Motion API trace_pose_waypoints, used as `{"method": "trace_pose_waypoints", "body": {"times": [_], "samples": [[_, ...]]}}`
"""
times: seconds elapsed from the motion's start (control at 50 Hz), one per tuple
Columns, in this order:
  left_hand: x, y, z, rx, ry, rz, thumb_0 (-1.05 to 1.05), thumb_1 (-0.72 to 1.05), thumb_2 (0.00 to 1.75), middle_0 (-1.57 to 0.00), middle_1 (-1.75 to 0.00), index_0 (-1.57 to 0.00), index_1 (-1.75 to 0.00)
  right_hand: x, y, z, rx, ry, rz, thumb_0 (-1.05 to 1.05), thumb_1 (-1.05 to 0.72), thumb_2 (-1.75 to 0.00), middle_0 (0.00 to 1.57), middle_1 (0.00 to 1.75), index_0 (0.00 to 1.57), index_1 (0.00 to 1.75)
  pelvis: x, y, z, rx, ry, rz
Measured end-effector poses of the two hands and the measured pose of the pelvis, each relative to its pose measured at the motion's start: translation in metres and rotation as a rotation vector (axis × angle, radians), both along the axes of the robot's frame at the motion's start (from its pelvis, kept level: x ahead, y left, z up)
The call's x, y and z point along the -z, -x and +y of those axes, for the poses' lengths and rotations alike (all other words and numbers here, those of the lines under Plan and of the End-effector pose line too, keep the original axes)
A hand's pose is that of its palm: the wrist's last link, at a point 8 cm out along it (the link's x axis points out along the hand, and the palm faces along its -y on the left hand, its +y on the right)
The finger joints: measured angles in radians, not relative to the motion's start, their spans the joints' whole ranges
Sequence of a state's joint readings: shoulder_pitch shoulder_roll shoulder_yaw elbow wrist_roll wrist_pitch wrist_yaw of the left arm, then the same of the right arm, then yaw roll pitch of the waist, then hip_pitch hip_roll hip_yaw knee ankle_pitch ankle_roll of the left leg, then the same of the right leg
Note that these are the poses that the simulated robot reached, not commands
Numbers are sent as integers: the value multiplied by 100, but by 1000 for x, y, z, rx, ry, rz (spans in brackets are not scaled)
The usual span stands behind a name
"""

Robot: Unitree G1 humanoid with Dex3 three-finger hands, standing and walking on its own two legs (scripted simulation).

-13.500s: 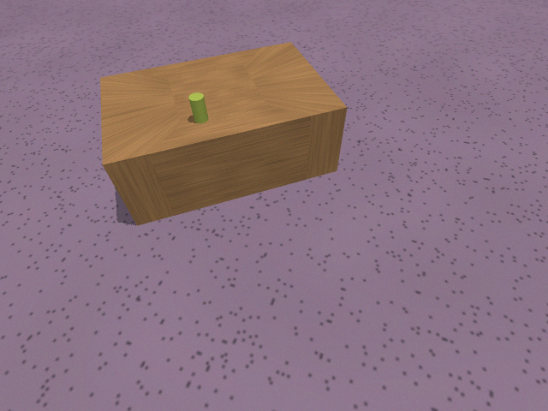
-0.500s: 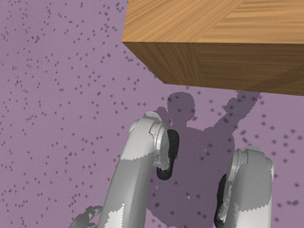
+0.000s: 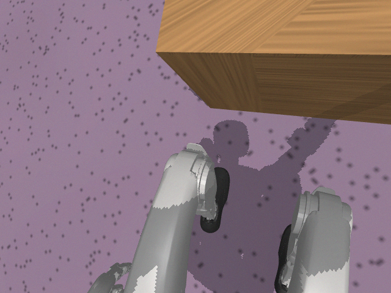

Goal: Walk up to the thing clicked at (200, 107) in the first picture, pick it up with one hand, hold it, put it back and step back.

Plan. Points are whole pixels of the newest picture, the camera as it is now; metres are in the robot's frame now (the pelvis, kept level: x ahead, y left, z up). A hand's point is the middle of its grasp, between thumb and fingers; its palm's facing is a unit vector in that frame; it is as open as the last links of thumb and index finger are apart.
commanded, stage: settle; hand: right
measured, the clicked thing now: out of the picture +0.65 -0.17 +0.04
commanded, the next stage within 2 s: lift in 1.14 s
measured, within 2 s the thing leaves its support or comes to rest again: leaves its support in 0.34 s
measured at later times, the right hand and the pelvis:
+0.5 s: hand out of the picture +0.64 -0.21 +0.08, palm faces +0.15 +0.99 -0.05, open 9.9 cm; pelvis +0.01 +0.00 +0.04, yaw -1 degrees
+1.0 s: hand out of the picture +0.65 -0.20 +0.13, palm faces +0.15 +0.99 -0.03, open 9.9 cm; pelvis +0.03 +0.00 +0.10, yaw -1 degrees
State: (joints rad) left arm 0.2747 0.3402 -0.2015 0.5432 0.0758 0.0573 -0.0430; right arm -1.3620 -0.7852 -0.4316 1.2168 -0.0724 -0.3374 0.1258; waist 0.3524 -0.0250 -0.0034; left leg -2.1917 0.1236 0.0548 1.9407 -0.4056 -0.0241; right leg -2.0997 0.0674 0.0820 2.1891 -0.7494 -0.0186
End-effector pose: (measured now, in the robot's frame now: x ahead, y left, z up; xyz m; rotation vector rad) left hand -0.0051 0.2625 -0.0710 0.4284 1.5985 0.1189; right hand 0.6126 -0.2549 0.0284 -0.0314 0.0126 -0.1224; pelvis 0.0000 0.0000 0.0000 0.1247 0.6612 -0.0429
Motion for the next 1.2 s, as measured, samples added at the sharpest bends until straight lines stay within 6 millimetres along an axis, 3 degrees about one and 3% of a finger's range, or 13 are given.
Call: {"method": "trace_pose_waypoints", "body": {"times": [0.3,0.38,0.6,0.84,1.2], "samples": [[-6,-8,-3,-13,2,-15,0,85,94,-22,-30,-21,-33,-6,3,0,2,32,35,-2,37,-80,82,107,83,107,-9,-2,-1,1,7,6],[-15,-11,-4,-21,2,-26,0,85,93,-22,-30,-21,-32,-19,6,-2,9,24,40,-2,42,-83,83,112,85,112,-20,-4,-1,3,13,6],[-48,-23,-1,-38,-15,-86,0,86,93,-22,-30,-20,-32,-80,-3,-5,26,6,31,-3,52,-86,88,120,90,120,-56,-11,-2,0,23,11],[-71,-23,2,-69,-5,-57,0,86,92,-22,-30,-21,-32,-87,-4,1,15,2,58,-3,53,-87,88,121,90,121,-81,-22,0,-8,40,20],[-90,-39,3,-97,16,-111,0,87,92,-21,-30,-20,-31,-123,-5,13,34,-13,56,-3,54,-89,87,123,89,123,-110,-32,4,-19,55,5]]}}
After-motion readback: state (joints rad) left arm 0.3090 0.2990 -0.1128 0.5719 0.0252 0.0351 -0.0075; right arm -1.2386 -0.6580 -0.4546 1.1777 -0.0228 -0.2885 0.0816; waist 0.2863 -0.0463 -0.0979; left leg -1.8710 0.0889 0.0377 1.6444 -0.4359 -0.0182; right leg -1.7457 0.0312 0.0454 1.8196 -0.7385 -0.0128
